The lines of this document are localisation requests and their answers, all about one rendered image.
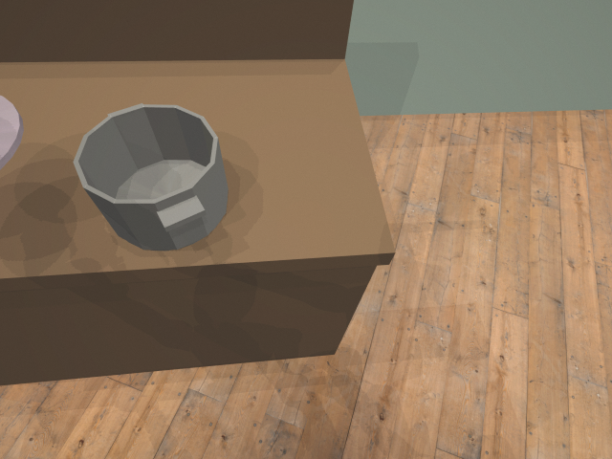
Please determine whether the pot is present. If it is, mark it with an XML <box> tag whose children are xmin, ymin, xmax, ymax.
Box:
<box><xmin>73</xmin><ymin>103</ymin><xmax>229</xmax><ymax>251</ymax></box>

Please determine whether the table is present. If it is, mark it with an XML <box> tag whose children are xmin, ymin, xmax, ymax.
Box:
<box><xmin>0</xmin><ymin>0</ymin><xmax>396</xmax><ymax>385</ymax></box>

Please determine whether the lid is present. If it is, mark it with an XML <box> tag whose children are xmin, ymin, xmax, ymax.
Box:
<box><xmin>0</xmin><ymin>96</ymin><xmax>24</xmax><ymax>170</ymax></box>

